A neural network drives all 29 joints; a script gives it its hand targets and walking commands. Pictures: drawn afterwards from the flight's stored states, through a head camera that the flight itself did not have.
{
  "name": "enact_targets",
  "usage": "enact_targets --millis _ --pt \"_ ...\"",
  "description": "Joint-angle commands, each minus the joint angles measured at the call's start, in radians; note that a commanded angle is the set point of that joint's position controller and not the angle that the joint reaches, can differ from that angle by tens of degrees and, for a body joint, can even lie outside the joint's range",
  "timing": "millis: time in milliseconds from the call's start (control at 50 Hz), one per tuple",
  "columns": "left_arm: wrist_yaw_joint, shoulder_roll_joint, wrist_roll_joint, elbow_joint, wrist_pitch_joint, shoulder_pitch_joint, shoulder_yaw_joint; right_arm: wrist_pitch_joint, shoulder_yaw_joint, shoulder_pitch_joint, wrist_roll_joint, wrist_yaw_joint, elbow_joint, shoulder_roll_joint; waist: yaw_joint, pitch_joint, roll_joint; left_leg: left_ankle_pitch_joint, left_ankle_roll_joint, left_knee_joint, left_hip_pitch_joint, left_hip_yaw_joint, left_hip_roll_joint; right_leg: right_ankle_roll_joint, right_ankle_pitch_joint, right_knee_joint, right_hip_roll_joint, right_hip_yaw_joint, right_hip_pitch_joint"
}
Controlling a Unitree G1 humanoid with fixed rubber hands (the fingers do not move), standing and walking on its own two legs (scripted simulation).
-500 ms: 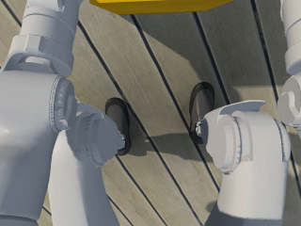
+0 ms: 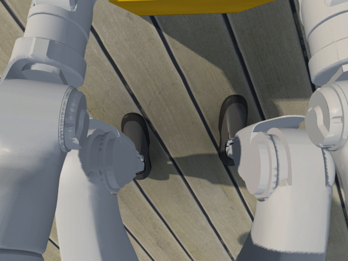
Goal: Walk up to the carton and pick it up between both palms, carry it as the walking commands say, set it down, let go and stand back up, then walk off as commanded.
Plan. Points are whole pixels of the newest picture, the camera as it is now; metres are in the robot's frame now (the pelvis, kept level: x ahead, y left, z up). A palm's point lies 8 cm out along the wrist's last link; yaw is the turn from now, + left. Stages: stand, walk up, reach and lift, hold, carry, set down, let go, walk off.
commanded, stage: reach and lift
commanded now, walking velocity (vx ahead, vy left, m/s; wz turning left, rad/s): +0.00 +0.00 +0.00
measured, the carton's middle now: out of the picture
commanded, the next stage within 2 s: none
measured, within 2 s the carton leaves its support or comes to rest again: leaves its support in 0.74 s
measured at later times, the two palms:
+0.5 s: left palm out of the picture +0.57 +0.12 -0.21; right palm out of the picture +0.55 -0.20 -0.20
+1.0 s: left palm out of the picture +0.58 +0.11 -0.16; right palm out of the picture +0.56 -0.20 -0.16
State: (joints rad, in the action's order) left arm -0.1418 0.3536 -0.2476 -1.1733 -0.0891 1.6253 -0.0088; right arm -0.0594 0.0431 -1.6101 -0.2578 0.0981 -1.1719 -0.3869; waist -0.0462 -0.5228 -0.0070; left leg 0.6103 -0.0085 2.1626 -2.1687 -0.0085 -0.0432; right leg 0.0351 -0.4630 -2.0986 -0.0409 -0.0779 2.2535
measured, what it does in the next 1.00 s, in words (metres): stands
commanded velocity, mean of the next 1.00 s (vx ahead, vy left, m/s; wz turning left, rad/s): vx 0.00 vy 0.00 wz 0.00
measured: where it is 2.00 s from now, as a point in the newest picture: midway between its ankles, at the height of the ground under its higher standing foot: (184, 149)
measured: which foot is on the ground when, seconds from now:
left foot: down 0.00-1.00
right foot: down 0.00-1.00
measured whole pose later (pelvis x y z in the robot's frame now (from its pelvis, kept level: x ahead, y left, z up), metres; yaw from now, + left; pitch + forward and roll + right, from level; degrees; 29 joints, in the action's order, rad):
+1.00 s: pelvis -0.01 +0.00 +0.00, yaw +1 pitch +32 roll +1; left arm -0.17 0.35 -0.24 -1.05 -0.25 1.64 -0.07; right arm -0.25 0.10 -1.63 -0.16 0.10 -1.08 -0.38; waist -0.07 -0.52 -0.01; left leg 0.60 -0.01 2.18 -2.14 0.00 -0.01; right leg 0.04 -0.47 -2.12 -0.04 -0.09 2.21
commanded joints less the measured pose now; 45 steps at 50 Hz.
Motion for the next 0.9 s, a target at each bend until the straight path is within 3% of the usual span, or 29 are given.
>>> enact_targets --millis 0,20,40,60,80,140,180,200,240,260,280,300,340,380,400,500,520,560,580,620,640,700,720,740,760,820,840,860,880 --pt "0.087 -0.278 -0.061 0.166 0.04 0.483 0.095 0.025 -0.099 -0.509 0.003 -0.076 0.135 0.183 -0.037 1.331 0.007 -0.382 -0.026 -0.148 0.557 -0.018 0.135 -0.017 0.312 0.04 0.065 0.139 -0.751" --pt "0.099 -0.299 -0.031 0.185 0.04 0.49 0.074 0.021 -0.101 -0.508 0.008 -0.091 0.118 0.206 -0.008 1.306 -0.008 -0.374 -0.033 -0.134 0.516 -0.021 0.134 -0.027 0.328 0.027 0.064 0.123 -0.759" --pt "0.123 -0.396 -0.05 0.17 0.035 0.501 0.091 0.023 -0.11 -0.584 0.014 -0.112 0.162 0.287 -0.024 1.317 0.026 -0.345 -0.024 -0.147 0.517 -0.019 0.149 -0.022 0.302 0.037 0.071 0.141 -0.776" --pt "0.149 -0.487 -0.061 0.197 0.03 0.555 0.129 0.017 -0.127 -0.614 0.003 -0.139 0.176 0.392 -0.026 1.325 -0.027 -0.375 -0.021 -0.134 0.557 -0.014 0.143 -0.032 0.323 0.029 0.071 0.133 -0.764" --pt "0.171 -0.551 -0.055 0.195 0.022 0.551 0.12 0.003 -0.126 -0.59 0.028 -0.156 0.183 0.464 -0.051 1.293 0.015 -0.347 -0.015 -0.139 0.502 -0.002 0.145 -0.027 0.31 0.028 0.07 0.139 -0.746" --pt "0.243 -0.721 -0.043 0.227 0.001 0.588 0.139 -0.036 -0.102 -0.553 0.057 -0.221 0.174 0.664 -0.061 1.248 0.009 -0.327 -0.013 -0.129 0.456 -0.019 0.154 -0.039 0.289 0.013 0.083 0.148 -0.721" --pt "0.263 -0.755 -0.007 0.233 -0.013 0.587 0.116 -0.04 -0.104 -0.59 0.034 -0.256 0.24 0.717 -0.012 1.255 -0.034 -0.338 -0.012 -0.125 0.499 -0.023 0.15 -0.039 0.283 0.002 0.082 0.149 -0.681" --pt "0.265 -0.776 -0.004 0.259 -0.014 0.578 0.096 -0.052 -0.109 -0.575 0.049 -0.268 0.211 0.721 -0.002 1.226 0.009 -0.315 -0.015 -0.122 0.468 -0.029 0.156 -0.039 0.242 0.016 0.085 0.15 -0.656" --pt "0.287 -0.82 0.009 0.222 -0.031 0.531 0.115 -0.063 -0.108 -0.555 0.058 -0.287 0.216 0.758 -0.033 1.208 0.013 -0.32 -0.006 -0.121 0.435 -0.024 0.16 -0.037 0.274 0.002 0.087 0.16 -0.678" --pt "0.294 -0.82 0.011 0.267 -0.027 0.521 0.094 -0.065 -0.126 -0.532 0.057 -0.295 0.255 0.755 -0.005 1.196 0.011 -0.339 -0.011 -0.104 0.413 -0.051 0.154 -0.038 0.278 0.017 0.086 0.145 -0.669" --pt "0.301 -0.805 -0.004 0.288 -0.028 0.581 0.111 -0.078 -0.113 -0.527 0.064 -0.302 0.23 0.781 -0.029 1.182 0.024 -0.281 -0.005 -0.114 0.401 -0.04 0.15 -0.042 0.246 0.017 0.083 0.146 -0.671" --pt "0.306 -0.845 0.012 0.271 -0.035 0.558 0.117 -0.072 -0.097 -0.519 0.053 -0.305 0.215 0.794 -0.014 1.216 -0.028 -0.305 -0.007 -0.116 0.44 -0.042 0.151 -0.042 0.259 0.017 0.09 0.151 -0.656" --pt "0.3 -0.86 -0.023 0.282 -0.027 0.606 0.119 -0.068 -0.122 -0.561 0.041 -0.308 0.241 0.782 -0.036 1.226 0.008 -0.295 -0.004 -0.108 0.444 -0.036 0.15 -0.045 0.246 0.007 0.074 0.153 -0.643" --pt "0.302 -0.823 0.01 0.267 -0.033 0.587 0.086 -0.08 -0.093 -0.556 0.063 -0.321 0.225 0.809 -0.006 1.145 0.01 -0.294 0.012 -0.113 0.382 -0.023 0.147 -0.042 0.242 -0.005 0.072 0.149 -0.569" --pt "0.306 -0.859 0.006 0.284 -0.037 0.571 0.106 -0.079 -0.095 -0.519 0.052 -0.328 0.25 0.812 -0.039 1.193 0.006 -0.31 0.006 -0.121 0.44 -0.024 0.147 -0.044 0.259 0.003 0.072 0.159 -0.608" --pt "0.296 -0.86 -0.031 0.361 -0.025 0.673 0.134 -0.082 -0.098 -0.575 0.042 -0.318 0.263 0.839 -0.021 1.304 -0.018 -0.326 0.011 -0.125 0.487 -0.029 0.157 -0.048 0.259 0.008 0.078 0.155 -0.627" --pt "0.295 -0.906 -0.032 0.321 -0.039 0.667 0.129 -0.074 -0.082 -0.611 0.055 -0.312 0.278 0.793 -0.067 1.278 -0.022 -0.312 0.007 -0.116 0.454 -0.028 0.156 -0.051 0.252 0.009 0.068 0.165 -0.606" --pt "0.29 -0.901 -0.039 0.367 -0.038 0.664 0.14 -0.077 -0.13 -0.658 0.018 -0.31 0.341 0.845 -0.013 1.426 -0.026 -0.379 0.005 -0.113 0.495 -0.047 0.161 -0.04 0.33 -0.002 0.082 0.16 -0.718" --pt "0.28 -0.872 -0.052 0.422 -0.021 0.713 0.144 -0.075 -0.144 -0.641 0.024 -0.306 0.338 0.845 -0.033 1.468 0.025 -0.416 0.003 -0.091 0.5 -0.053 0.166 -0.042 0.371 -0.008 0.073 0.159 -0.734" --pt "0.273 -0.873 -0.042 0.406 -0.035 0.736 0.157 -0.076 -0.129 -0.684 0.026 -0.291 0.362 0.802 -0.044 1.524 -0.02 -0.418 -0.007 -0.096 0.539 -0.054 0.157 -0.044 0.388 0.0 0.075 0.162 -0.773" --pt "0.267 -0.895 -0.075 0.458 -0.029 0.764 0.166 -0.076 -0.171 -0.734 0.01 -0.285 0.456 0.831 -0.045 1.65 0.016 -0.457 -0.002 -0.093 0.618 -0.051 0.166 -0.041 0.411 0.003 0.075 0.165 -0.82" --pt "0.254 -0.887 -0.071 0.464 -0.043 0.759 0.179 -0.086 -0.193 -0.749 -0.02 -0.272 0.457 0.871 -0.011 1.774 0.018 -0.466 -0.005 -0.113 0.657 -0.063 0.171 -0.028 0.441 0.001 0.077 0.178 -0.895" --pt "0.254 -0.908 -0.052 0.432 -0.055 0.723 0.143 -0.091 -0.178 -0.766 -0.008 -0.273 0.459 0.833 -0.025 1.752 0.012 -0.438 -0.001 -0.108 0.645 -0.07 0.172 -0.027 0.394 0.012 0.086 0.18 -0.877" --pt "0.25 -0.911 -0.092 0.529 -0.052 0.78 0.21 -0.09 -0.211 -0.78 -0.029 -0.266 0.537 0.846 -0.035 1.905 0.004 -0.493 -0.005 -0.099 0.697 -0.058 0.171 -0.037 0.471 -0.004 0.086 0.172 -0.97" --pt "0.246 -0.933 -0.078 0.493 -0.07 0.767 0.178 -0.098 -0.211 -0.806 -0.037 -0.269 0.537 0.839 -0.014 1.9 0.009 -0.491 -0.006 -0.117 0.713 -0.062 0.178 -0.031 0.461 0.006 0.088 0.18 -0.98" --pt "0.245 -0.994 -0.063 0.466 -0.09 0.714 0.177 -0.106 -0.207 -0.82 -0.027 -0.263 0.569 0.826 -0.055 1.927 0.013 -0.472 -0.002 -0.111 0.735 -0.073 0.177 -0.029 0.421 0.026 0.095 0.195 -0.965" --pt "0.249 -0.974 -0.052 0.475 -0.093 0.755 0.166 -0.122 -0.174 -0.771 -0.002 -0.269 0.489 0.847 -0.045 1.836 -0.011 -0.436 -0.002 -0.133 0.675 -0.058 0.176 -0.035 0.38 0.02 0.088 0.195 -0.894" --pt "0.248 -1.001 -0.077 0.514 -0.095 0.749 0.181 -0.119 -0.205 -0.825 -0.029 -0.272 0.571 0.872 -0.04 1.952 0.007 -0.468 -0.001 -0.131 0.75 -0.071 0.192 -0.033 0.422 0.037 0.097 0.197 -0.979" --pt "0.249 -1.001 -0.05 0.478 -0.108 0.769 0.155 -0.132 -0.144 -0.785 0.014 -0.277 0.483 0.841 -0.071 1.837 -0.015 -0.416 -0.007 -0.14 0.707 -0.06 0.182 -0.044 0.352 0.039 0.093 0.208 -0.863"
